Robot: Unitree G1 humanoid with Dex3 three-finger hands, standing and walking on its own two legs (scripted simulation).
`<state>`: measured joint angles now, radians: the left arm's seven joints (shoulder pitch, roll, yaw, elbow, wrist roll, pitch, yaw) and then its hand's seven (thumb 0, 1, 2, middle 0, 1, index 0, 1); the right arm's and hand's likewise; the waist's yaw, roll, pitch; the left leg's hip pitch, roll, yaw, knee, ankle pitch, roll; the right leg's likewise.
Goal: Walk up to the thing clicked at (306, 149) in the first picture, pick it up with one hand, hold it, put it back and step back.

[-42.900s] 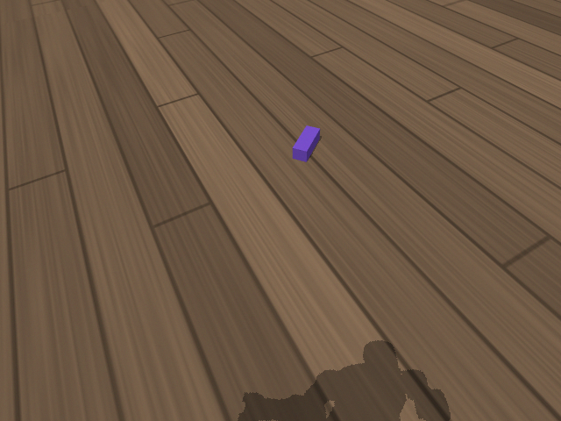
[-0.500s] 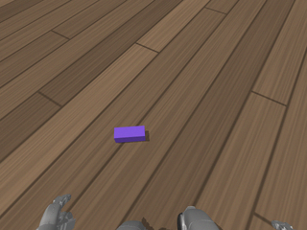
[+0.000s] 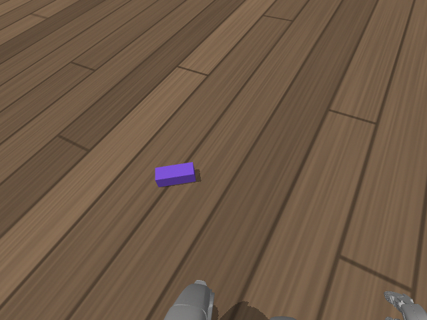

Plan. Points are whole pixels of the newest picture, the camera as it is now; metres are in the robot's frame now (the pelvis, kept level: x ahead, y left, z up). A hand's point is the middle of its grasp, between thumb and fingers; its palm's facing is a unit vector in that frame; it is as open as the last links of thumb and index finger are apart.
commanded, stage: step back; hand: left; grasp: from above
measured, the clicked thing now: (175, 174) +0.87 +0.34 -0.72
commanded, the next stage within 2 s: stand in 1.46 s
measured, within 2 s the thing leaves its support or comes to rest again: neither
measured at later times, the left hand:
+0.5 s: hand out of the picture -0.09 +0.25 -0.14, palm faces +0.09 -0.93 -0.37, open 7.4 cm
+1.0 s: hand out of the picture -0.15 +0.27 -0.14, palm faces +0.06 -0.92 -0.39, open 7.4 cm
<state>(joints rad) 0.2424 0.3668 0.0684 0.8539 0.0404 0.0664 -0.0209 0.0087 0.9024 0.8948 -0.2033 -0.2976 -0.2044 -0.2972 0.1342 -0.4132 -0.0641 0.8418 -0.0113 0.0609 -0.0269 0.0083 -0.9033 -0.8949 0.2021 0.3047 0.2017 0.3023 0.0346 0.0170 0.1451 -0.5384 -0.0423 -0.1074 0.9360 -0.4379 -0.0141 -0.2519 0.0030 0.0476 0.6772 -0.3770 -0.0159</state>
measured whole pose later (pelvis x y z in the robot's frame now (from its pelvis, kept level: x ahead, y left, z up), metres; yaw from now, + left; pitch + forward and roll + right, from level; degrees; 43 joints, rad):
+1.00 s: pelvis -0.19 -0.02 +0.01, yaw +5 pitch -3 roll +1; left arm 0.21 0.43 0.07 1.00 0.03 0.00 -0.02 0.01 0.90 0.90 -0.20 -0.30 -0.20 -0.30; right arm 0.28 -0.34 -0.06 0.98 -0.04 -0.04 0.02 0.01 -0.90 -0.89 0.20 0.30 0.20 0.30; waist -0.01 -0.04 0.07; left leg -0.23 -0.01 -0.02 0.53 -0.26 0.01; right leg -0.35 -0.03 0.01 0.77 -0.45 -0.02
